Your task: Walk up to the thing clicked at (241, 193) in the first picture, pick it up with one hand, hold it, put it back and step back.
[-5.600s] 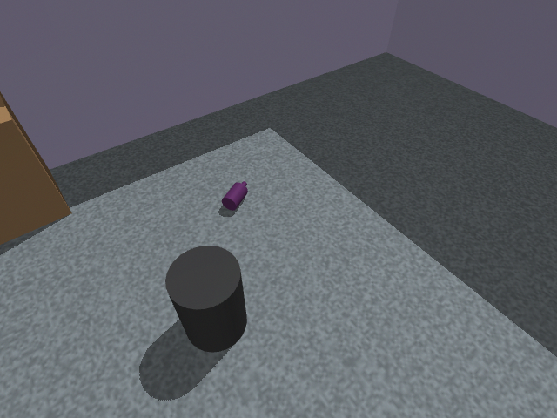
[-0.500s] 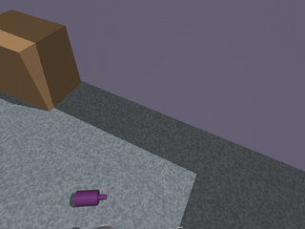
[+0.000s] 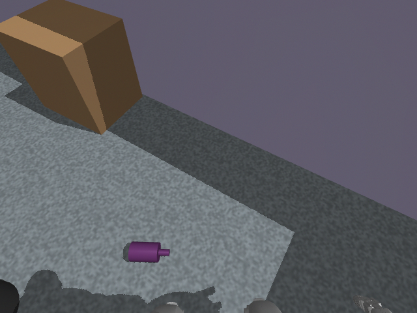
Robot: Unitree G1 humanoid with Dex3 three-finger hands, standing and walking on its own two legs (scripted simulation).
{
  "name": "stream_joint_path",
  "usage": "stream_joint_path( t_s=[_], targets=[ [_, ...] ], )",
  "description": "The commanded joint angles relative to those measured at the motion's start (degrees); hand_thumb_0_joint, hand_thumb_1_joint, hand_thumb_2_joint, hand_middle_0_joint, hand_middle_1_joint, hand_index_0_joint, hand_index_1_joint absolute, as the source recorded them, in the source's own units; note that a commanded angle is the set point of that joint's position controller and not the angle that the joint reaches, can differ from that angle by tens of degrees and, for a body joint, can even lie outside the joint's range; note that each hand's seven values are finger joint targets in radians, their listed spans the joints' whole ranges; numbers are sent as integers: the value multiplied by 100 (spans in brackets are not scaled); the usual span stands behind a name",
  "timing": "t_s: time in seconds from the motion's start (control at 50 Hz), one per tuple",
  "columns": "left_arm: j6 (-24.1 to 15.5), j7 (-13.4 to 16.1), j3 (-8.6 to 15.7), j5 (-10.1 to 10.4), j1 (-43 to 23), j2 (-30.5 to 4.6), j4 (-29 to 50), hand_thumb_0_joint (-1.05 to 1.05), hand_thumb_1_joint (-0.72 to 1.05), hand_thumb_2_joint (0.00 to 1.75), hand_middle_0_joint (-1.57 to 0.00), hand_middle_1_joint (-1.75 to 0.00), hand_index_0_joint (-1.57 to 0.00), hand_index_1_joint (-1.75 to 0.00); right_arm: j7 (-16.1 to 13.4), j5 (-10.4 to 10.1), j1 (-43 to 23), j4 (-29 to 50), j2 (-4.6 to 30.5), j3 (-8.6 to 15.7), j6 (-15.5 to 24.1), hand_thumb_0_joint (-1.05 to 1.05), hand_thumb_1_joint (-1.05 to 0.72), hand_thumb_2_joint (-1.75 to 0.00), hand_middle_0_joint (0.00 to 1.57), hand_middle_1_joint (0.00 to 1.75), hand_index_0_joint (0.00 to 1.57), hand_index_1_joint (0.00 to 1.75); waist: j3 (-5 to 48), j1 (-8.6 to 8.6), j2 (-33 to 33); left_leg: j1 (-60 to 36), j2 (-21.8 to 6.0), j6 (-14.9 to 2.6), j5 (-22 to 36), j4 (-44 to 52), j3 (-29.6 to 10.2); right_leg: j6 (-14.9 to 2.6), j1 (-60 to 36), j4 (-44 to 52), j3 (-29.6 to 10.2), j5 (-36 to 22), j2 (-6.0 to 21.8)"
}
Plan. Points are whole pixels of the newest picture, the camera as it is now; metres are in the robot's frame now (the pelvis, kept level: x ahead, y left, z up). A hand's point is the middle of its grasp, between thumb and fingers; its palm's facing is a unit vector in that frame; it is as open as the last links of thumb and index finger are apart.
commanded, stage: walk up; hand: left
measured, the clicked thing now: (150, 252) +0.43 +0.27 -0.70
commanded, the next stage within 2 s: stand in 1.34 s
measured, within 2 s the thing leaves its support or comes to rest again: neither
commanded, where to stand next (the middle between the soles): +0.06 +0.02 m, yaw +1 degrees
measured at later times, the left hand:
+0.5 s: hand out of the picture +0.10 +0.28 -0.13, palm faces -0.01 -0.93 -0.36, open 7.4 cm
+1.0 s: hand out of the picture +0.10 +0.27 -0.11, palm faces -0.01 -0.94 -0.35, open 7.4 cm
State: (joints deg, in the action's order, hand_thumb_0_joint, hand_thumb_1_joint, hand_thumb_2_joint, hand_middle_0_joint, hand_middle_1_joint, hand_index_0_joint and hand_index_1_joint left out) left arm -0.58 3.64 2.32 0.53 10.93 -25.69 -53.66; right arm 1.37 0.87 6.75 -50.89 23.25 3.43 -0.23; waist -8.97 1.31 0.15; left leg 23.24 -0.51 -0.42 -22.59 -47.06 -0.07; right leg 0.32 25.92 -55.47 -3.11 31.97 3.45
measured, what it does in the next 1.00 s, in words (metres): stands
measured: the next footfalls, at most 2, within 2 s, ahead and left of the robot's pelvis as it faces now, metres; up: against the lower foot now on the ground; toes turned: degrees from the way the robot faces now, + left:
none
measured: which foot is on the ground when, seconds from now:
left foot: down 0.00-1.00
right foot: down 0.00-1.00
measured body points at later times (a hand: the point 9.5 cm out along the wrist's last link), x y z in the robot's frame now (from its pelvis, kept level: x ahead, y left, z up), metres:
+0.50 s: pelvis +0.01 +0.02 +0.03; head +0.03 +0.03 +0.48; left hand +0.10 +0.33 -0.10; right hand +0.10 -0.29 -0.09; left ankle +0.03 +0.13 -0.70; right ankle +0.02 -0.13 -0.70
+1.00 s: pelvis +0.01 +0.01 +0.04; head +0.02 +0.01 +0.49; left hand +0.10 +0.31 -0.09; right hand +0.10 -0.29 -0.09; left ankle +0.03 +0.13 -0.70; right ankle +0.02 -0.13 -0.70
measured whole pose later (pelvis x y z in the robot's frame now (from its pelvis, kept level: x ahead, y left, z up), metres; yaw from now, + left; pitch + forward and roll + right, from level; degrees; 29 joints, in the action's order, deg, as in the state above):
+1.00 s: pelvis +0.01 +0.01 +0.04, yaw +0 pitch -2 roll +0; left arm -1.1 0.0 0.3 -0.5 3.3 -20.4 -66.7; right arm 1.5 0.1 3.5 -66.1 20.5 0.9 -0.4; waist -3.3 -0.1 -0.1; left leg 8.7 -0.3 0.1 -9.2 -19.9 0.3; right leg 2.1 8.0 -19.5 -1.0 9.4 2.0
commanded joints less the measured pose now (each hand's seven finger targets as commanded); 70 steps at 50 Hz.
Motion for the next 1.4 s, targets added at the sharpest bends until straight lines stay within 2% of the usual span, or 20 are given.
stream_joint_path(
  t_s=[0.0, 0.04, 0.06, 0.08, 0.1, 0.12, 0.16, 0.18, 0.2, 0.22, 0.26, 0.3, 0.34, 0.42, 0.56, 0.74, 0.84, 0.96, 1.32, 1.38],
  targets=[
    [-220, -25, 247, 9, 164, -1041, 183, 0, 90, 90, -20, -30, -20, -30, -176, -52, -23, 255, 1482, 344, 43, 0, -90, -90, 20, 30, 20, 30, 1041, -65, -906, -570, -1245, -1170, 2355, 1356, -1445, -107, -225, 471, 407, -430, -133],
    [-262, -80, 263, -39, 492, -945, -83, 0, 90, 90, -20, -30, -20, -30, -154, -93, -434, 240, 1300, 218, -7, 0, -90, -90, 20, 30, 20, 30, 990, 198, -832, 77, -858, -764, 1702, 1099, -1017, -134, -1236, 1687, 534, -1467, -297],
    [-282, -87, 283, -97, 447, -1001, -86, 0, 90, 90, -20, -30, -20, -30, -154, -105, -397, 231, 1141, 150, -22, 0, -90, -90, 20, 30, 20, 30, 1003, 191, -602, 271, -748, -552, 1446, 883, -949, -212, -1485, 2034, 141, -1699, -164],
    [-322, -82, 314, -179, 312, -1228, -26, 0, 90, 90, -20, -30, -20, -30, -149, -144, -260, 219, 939, 68, -27, 0, -90, -90, 20, 30, 20, 30, 1052, 114, 3, 634, -503, -314, 1159, 358, -819, -438, -1727, 2631, -1133, -1678, 521],
    [-323, -102, 352, -160, 30, -1627, -2, 0, 90, 90, -20, -30, -20, -30, -183, -140, -298, 149, 975, 106, -42, 0, -90, -90, 20, 30, 20, 30, 1052, 19, 550, 266, -75, -189, -16, -18, -396, -1043, -979, 3148, -2194, -1159, 1399],
    [-330, -122, 336, -166, -494, -1697, 119, 0, 90, 90, -20, -30, -20, -30, -208, -108, -185, -34, 1097, 178, -42, 0, -90, -90, 20, 30, 20, 30, 861, -164, 697, -271, -151, -149, -712, -165, -345, -1295, -340, 3130, -2340, -1130, 1643],
    [-297, -165, 193, -144, -937, -1342, 144, 0, 90, 90, -20, -30, -20, -30, -150, -142, 142, -326, 1100, 181, 41, 0, -90, -90, 20, 30, 20, 30, 795, -452, 354, -1023, -201, -198, 172, 914, -341, -760, 76, 2712, -1151, -1472, 994],
    [-252, -184, 127, -111, -921, -1110, 83, 0, 90, 90, -20, -30, -20, -30, -134, -104, 94, -397, 1188, 196, 77, 0, -90, -90, 20, 30, 20, 30, 706, -410, 42, -1054, -452, -329, 301, 1689, -961, -379, 165, 2297, -536, -1571, 492],
    [-202, -206, 90, -76, -721, -940, -26, 0, 90, 90, -20, -30, -20, -30, -114, -80, -215, -350, 1262, 183, 115, 0, -90, -90, 20, 30, 20, 30, 663, -171, -307, -702, -854, -515, -310, 2236, -1643, -167, -103, 1902, -4, -1214, 17],
    [-185, -211, 122, -78, -603, -1027, -122, 0, 90, 90, -20, -30, -20, -30, -101, -67, -265, -341, 1374, 170, 135, 0, -90, -90, 20, 30, 20, 30, 755, -105, -264, -471, -1234, -785, -254, 2447, -2031, -84, -526, 1600, 203, -914, -175],
    [-204, -231, 100, -52, -457, -869, -299, 0, 90, 90, -20, -30, -20, -30, -103, -54, -489, -423, 1288, 92, 163, 0, -90, -90, 20, 30, 20, 30, 844, 43, -294, -380, -1198, -753, 480, 2378, -1770, -117, -1009, 1971, 130, -1001, -153],
    [-264, -227, 76, -25, -366, -872, -406, 0, 90, 90, -20, -30, -20, -30, -110, -79, -727, -484, 1151, 26, 162, 0, -90, -90, 20, 30, 20, 30, 1072, 121, -535, -453, -839, -409, 1150, 2117, -1100, -198, -1479, 2550, -87, -1859, 49],
    [-270, -238, 63, -22, -642, -961, -429, 0, 90, 90, -20, -30, -20, -30, -121, -84, -577, -633, 1062, 1, 142, 0, -90, -90, 20, 30, 20, 30, 1147, -45, -442, -745, -596, -207, 1285, 2159, -823, -252, -1486, 2669, -256, -2342, 221],
    [-240, -230, -13, 1, -774, -851, -582, 0, 90, 90, -20, -30, -20, -30, -124, -108, -661, -835, 1067, 6, 149, 0, -90, -90, 20, 30, 20, 30, 1352, -44, -387, -1271, -680, -233, 1967, 2323, -781, -155, -1579, 2905, -82, -2685, 215],
    [-225, -255, -49, -44, -989, -831, -826, 0, 90, 90, -20, -30, -20, -30, -108, -139, -769, -1050, 993, -6, 103, 0, -90, -90, 20, 30, 20, 30, 1316, -119, -24, -1587, -592, -140, 1935, 2560, -511, -125, -1733, 3521, -171, -2844, 383],
    [-190, -302, -25, -84, -1156, -769, -950, 0, 90, 90, -20, -30, -20, -30, -76, -85, -784, -1179, 972, -15, 82, 0, -90, -90, 20, 30, 20, 30, 1044, -139, 1, -1472, -604, -67, 1120, 3120, -569, -61, -1719, 3895, -170, -2236, 336],
    [-211, -307, 9, -92, -1088, -755, -963, 0, 90, 90, -20, -30, -20, -30, -74, -83, -750, -1177, 933, -21, 103, 0, -90, -90, 20, 30, 20, 30, 1167, -120, -29, -1728, -612, -40, 1719, 3037, -476, -55, -1746, 3966, -192, -2506, 378],
    [-184, -305, 20, -107, -1059, -732, -954, 0, 90, 90, -20, -30, -20, -30, -80, -68, -723, -1157, 920, -7, 92, 0, -90, -90, 20, 30, 20, 30, 1066, -121, -49, -1598, -599, -45, 1454, 3125, -521, -37, -1760, 4010, -148, -2324, 341],
    [-142, -293, 57, -71, -965, -677, -913, 0, 90, 90, -20, -30, -20, -30, -128, -35, -430, -1187, 748, -63, 136, 0, -90, -90, 20, 30, 20, 30, 1135, -207, 229, -1716, -673, -27, 2069, 3109, -550, -55, -1930, 3882, -139, -2863, 377],
    [-118, -301, 64, -82, -855, -632, -891, 0, 90, 90, -20, -30, -20, -30, -144, -25, -511, -1188, 878, -40, 167, 0, -90, -90, 20, 30, 20, 30, 1095, -134, 2, -1700, -683, -20, 1970, 3125, -540, -52, -1944, 3886, -147, -2759, 381]
  ],
)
